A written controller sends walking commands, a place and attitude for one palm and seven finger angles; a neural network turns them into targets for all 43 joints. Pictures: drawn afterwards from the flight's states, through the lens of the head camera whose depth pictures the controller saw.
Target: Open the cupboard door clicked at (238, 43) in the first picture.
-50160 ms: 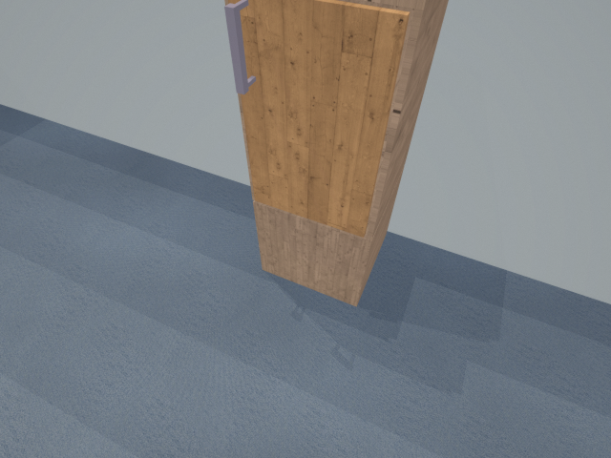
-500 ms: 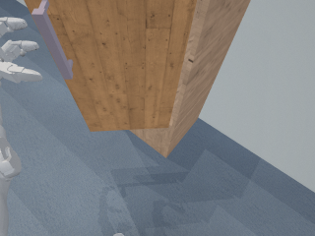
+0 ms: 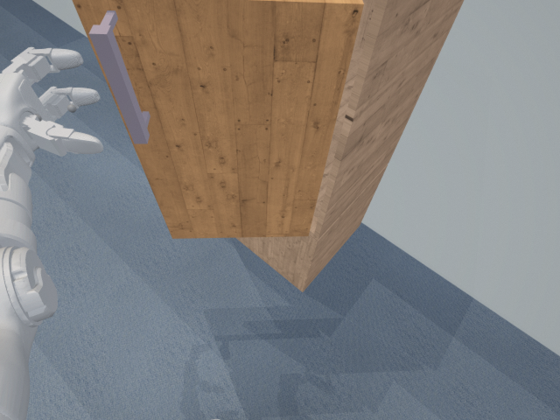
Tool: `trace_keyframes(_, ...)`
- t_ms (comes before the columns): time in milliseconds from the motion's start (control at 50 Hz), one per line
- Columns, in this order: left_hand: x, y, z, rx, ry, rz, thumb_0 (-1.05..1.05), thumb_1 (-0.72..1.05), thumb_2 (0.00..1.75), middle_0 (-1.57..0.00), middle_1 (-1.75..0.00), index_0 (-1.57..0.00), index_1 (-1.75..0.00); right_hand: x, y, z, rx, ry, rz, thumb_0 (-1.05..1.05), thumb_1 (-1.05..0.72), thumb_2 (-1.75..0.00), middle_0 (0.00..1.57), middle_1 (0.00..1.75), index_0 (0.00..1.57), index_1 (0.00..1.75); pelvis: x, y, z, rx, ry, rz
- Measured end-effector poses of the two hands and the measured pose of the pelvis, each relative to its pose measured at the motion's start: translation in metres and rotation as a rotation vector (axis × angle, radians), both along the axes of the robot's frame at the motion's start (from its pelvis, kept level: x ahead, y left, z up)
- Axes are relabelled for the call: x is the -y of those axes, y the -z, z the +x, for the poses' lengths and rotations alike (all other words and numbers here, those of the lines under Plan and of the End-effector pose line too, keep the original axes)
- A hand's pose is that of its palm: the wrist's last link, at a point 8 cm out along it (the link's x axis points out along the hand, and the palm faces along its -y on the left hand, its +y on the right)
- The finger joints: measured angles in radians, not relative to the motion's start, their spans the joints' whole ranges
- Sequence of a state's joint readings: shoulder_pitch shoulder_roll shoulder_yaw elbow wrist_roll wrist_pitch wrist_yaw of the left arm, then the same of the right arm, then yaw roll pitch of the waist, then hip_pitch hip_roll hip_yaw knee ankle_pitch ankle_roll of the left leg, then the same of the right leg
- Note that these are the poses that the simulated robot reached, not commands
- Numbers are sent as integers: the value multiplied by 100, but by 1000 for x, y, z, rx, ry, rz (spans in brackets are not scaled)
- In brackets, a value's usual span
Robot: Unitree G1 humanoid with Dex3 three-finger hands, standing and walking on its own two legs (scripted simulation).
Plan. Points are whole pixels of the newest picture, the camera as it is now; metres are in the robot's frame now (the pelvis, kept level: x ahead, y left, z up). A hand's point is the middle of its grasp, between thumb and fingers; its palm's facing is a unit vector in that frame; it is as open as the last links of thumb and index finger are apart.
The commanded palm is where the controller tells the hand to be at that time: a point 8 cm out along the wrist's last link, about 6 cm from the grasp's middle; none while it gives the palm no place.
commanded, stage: move the hooked fingers beside the handle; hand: left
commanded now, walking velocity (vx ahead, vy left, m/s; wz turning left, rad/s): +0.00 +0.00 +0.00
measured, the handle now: (127, 83) +0.55 +0.19 +0.16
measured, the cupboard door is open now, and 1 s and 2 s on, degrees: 43 43 43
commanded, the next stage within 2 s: slide the fingers in behind the handle in 0.96 s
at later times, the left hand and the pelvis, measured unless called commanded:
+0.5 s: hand (78, 102) +0.51 +0.25 +0.16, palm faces +0.00 -1.00 +0.00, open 14.0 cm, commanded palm +0.49 +0.30 +0.16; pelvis -0.01 +0.00 +0.00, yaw -1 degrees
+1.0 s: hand (74, 109) +0.49 +0.24 +0.17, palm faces +0.00 -1.00 +0.03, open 14.0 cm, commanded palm +0.47 +0.30 +0.16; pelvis +0.00 +0.00 +0.00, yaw +0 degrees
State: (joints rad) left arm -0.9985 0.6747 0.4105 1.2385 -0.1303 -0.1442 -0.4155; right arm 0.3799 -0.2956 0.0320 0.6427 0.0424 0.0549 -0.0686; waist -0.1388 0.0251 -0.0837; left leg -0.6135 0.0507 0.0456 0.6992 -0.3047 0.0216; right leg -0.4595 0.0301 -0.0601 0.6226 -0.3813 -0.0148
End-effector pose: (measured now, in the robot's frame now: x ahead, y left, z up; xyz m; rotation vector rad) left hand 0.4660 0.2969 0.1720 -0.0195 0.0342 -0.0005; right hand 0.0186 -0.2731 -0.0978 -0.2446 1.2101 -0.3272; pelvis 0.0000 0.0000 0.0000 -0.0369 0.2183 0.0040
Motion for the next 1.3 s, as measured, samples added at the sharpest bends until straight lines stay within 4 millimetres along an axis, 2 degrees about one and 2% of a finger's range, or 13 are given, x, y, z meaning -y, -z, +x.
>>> trace_keyframes(100,0,4,-2,-1,-17,19,-1,-50,30,-30,-120,-30,-120,4,0,-12,-10,2,-13,0,-90,-90,21,30,20,30,1,1,-7,-4,1,-1)
trace_keyframes(280,1,-1,9,30,-6,19,-1,-50,30,-30,-120,-30,-120,10,-4,-52,-103,45,-43,0,-90,-90,21,30,20,30,3,3,-12,-25,0,-8)
trace_keyframes(360,1,2,15,2,1,5,-1,-50,30,-30,-120,-30,-120,9,-5,-67,-141,67,-46,1,-90,-90,21,30,20,30,2,3,-11,-34,5,-9)
trace_keyframes(500,-2,8,24,13,-5,24,-1,-50,30,-30,-120,-30,-120,1,-7,-79,-181,91,-40,1,-90,-90,21,30,20,30,-1,4,-7,-54,18,-10)
trace_keyframes(620,-4,4,24,48,6,1,-1,-50,30,-30,-120,-30,-120,-6,-6,-70,-173,98,-18,1,-90,-90,21,30,20,30,-3,3,2,-51,26,-9)
trace_keyframes(760,-8,14,18,-15,0,21,-1,-50,30,-30,-120,-30,-120,-9,0,-39,-109,61,-1,1,-90,-90,21,30,20,30,-7,2,6,-41,18,-9)
trace_keyframes(880,-3,2,11,81,4,11,-1,-50,30,-30,-120,-30,-120,-9,1,-11,-48,20,7,1,-90,-90,21,30,20,30,-6,2,8,-28,14,-7)
trace_keyframes(1000,-1,6,6,4,5,-6,-1,-50,30,-30,-120,-30,-120,-5,1,6,5,-3,6,0,-90,-90,21,30,20,30,-4,2,5,-17,5,-5)
trace_keyframes(1120,-5,8,-4,29,-28,20,-1,-50,30,-30,-120,-30,-120,0,0,3,14,-12,-2,0,-90,-90,21,30,20,30,-1,3,-1,-8,6,-3)
trace_keyframes(1200,-3,0,-8,79,-15,9,-1,-50,30,-30,-120,-30,-120,3,0,-7,-12,-7,-8,0,-90,-90,21,30,20,30,2,3,-4,1,-1,-5)
trace_keyframes(1300,4,2,-7,21,11,1,-1,-50,30,-30,-120,-30,-120,7,0,-22,-36,9,-18,1,-90,-90,21,30,20,30,2,3,-9,1,-8,-8)
